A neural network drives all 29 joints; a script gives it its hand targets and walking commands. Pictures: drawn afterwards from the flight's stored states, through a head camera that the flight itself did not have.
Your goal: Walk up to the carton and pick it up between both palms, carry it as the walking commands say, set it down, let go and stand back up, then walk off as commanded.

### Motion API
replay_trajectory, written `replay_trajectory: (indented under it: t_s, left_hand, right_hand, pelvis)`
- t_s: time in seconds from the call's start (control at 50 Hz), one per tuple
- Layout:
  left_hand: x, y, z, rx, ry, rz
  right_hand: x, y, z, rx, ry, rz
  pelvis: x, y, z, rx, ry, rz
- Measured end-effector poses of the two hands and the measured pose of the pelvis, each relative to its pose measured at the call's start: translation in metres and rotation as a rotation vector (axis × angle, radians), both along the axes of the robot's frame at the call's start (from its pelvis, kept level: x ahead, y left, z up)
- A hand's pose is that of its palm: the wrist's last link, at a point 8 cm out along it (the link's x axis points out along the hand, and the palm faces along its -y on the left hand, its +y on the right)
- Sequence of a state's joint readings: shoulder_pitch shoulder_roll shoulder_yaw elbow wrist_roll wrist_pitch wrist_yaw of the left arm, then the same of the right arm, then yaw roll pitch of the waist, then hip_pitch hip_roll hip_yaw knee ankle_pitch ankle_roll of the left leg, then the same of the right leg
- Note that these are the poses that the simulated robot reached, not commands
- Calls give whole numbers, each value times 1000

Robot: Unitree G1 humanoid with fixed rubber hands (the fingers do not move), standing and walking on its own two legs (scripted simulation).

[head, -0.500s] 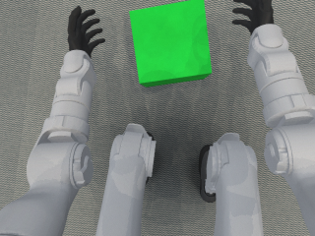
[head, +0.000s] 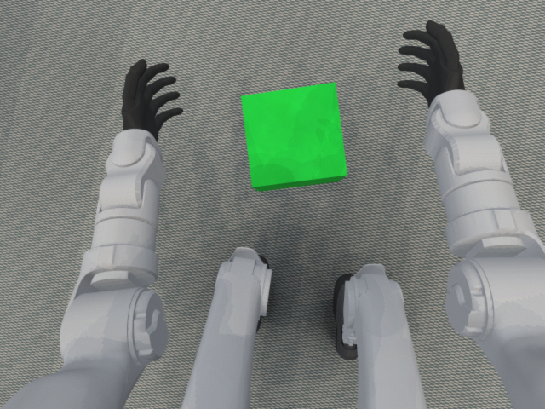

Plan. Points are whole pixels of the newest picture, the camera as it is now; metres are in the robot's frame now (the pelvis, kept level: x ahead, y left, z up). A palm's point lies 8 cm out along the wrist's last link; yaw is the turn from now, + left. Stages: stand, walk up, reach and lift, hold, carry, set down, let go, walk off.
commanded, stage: set down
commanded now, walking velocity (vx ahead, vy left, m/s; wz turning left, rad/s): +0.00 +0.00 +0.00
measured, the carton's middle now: (293, 142) +0.53 +0.06 -0.46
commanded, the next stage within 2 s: let go in 0.54 s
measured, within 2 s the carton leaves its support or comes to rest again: neither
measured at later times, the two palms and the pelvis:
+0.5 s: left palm (71, 92) +0.45 +0.25 +0.03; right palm (513, 40) +0.52 -0.13 +0.03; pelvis +0.03 +0.01 +0.13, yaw +0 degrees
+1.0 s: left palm out of the picture +0.34 +0.26 +0.12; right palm out of the picture +0.38 -0.17 +0.11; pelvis +0.07 +0.02 +0.20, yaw +0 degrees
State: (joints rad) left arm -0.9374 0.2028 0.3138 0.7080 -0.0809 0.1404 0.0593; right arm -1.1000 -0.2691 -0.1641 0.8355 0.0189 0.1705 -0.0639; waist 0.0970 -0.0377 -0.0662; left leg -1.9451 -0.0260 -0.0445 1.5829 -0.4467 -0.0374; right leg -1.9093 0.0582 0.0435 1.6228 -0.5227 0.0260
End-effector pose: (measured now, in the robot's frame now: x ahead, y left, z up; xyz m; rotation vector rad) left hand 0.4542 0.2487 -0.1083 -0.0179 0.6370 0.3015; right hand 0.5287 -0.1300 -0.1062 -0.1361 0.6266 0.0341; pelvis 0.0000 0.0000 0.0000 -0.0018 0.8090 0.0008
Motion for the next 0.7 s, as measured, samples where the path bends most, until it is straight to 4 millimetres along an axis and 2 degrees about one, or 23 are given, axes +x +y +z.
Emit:
replay_trajectory:
  t_s: [0.26,0.42,0.5,0.6,0.7]
  left_hand:
    - [0,2,83,1,-11,-5]
    - [-4,1,126,1,-5,-9]
    - [-5,2,136,1,9,-18]
    - [-7,2,138,18,28,-58]
    - [-27,4,141,53,73,-134]
  right_hand:
    - [1,2,81,6,-3,5]
    - [-4,0,123,7,5,0]
    - [-7,-2,132,0,23,-4]
    - [-13,-2,134,-29,38,-10]
    - [-38,-3,138,-73,48,-30]
  pelvis:
    - [15,2,74,-3,-16,4]
    - [23,6,114,-6,-48,0]
    - [26,8,127,-5,-61,-2]
    - [30,10,134,-7,-68,-2]
    - [39,12,145,-10,-95,2]
